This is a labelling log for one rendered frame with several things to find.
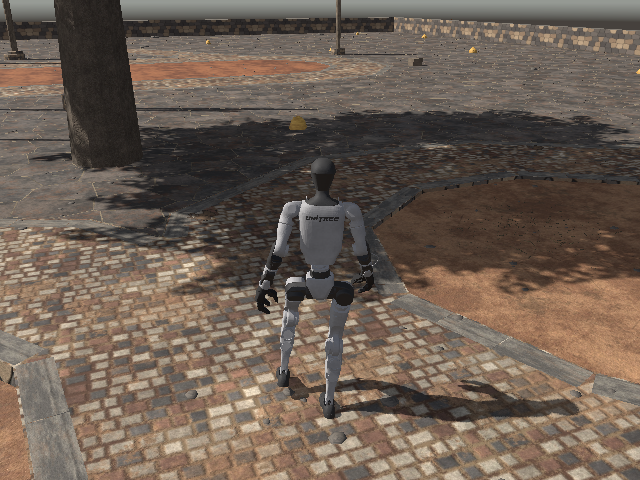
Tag right robot upper arm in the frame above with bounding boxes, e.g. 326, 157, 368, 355
343, 202, 368, 256

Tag left robot upper arm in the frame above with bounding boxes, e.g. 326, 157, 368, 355
273, 201, 302, 257

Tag humanoid robot torso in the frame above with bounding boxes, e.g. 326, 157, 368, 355
298, 196, 345, 300

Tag right robot forearm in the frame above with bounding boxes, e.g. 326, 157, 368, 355
357, 241, 373, 277

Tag left robot hand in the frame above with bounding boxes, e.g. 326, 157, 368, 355
255, 286, 278, 314

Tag left robot forearm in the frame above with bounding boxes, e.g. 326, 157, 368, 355
259, 241, 282, 290

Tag left robot foot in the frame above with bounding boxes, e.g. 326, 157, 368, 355
276, 366, 290, 387

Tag right robot hand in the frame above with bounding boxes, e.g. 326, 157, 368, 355
351, 272, 374, 293

